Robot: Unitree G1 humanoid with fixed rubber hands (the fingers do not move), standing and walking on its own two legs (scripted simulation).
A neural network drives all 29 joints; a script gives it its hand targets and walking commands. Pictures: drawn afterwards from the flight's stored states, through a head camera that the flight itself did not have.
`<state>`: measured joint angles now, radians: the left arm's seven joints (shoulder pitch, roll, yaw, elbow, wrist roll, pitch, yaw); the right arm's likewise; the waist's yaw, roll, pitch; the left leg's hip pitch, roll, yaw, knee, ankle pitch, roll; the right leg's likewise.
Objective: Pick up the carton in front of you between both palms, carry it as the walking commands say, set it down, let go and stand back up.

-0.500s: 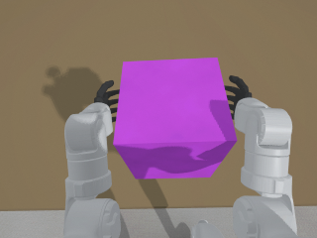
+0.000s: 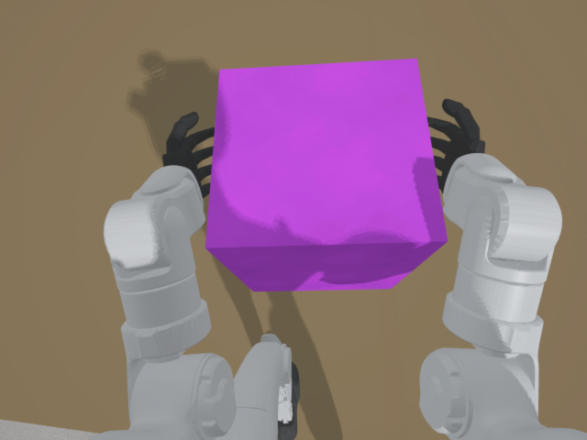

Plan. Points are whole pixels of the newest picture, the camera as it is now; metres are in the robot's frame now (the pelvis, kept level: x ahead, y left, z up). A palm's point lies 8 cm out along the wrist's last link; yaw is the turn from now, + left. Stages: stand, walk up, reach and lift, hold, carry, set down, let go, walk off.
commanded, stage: carry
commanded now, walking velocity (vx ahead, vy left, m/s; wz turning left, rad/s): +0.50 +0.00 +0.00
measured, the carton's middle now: (319, 197) +0.40 +0.02 +0.07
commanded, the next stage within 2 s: none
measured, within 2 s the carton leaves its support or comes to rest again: neither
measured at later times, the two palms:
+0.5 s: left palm out of the picture +0.70 +0.14 +0.22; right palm out of the picture +0.68 -0.16 +0.23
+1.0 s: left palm out of the picture +0.94 +0.19 +0.15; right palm out of the picture +0.95 -0.11 +0.16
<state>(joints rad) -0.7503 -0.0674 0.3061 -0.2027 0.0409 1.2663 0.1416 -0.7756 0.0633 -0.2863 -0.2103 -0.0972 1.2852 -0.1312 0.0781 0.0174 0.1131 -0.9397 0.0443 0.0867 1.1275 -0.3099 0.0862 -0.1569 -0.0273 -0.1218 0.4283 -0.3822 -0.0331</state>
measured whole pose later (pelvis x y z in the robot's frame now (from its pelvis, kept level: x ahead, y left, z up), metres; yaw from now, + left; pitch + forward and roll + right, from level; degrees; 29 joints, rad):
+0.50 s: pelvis +0.32 +0.02 +0.05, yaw -2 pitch +5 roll +0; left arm -0.78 -0.03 0.28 -0.07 0.10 1.30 0.11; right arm -0.82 0.00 -0.25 0.00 -0.04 1.27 -0.15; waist -0.07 0.02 -0.03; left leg -0.23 -0.03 0.10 0.51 -0.37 0.08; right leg -0.63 -0.02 -0.05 0.70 -0.22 -0.03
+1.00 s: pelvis +0.61 +0.03 +0.04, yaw +0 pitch +5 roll +0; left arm -0.53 -0.09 0.24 -0.04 0.09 1.21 0.11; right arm -0.56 0.08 -0.24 -0.02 -0.10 1.22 -0.12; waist 0.02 0.00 -0.06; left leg -0.45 0.02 0.16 0.40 -0.03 0.02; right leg -0.10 -0.04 -0.11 0.47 -0.43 0.01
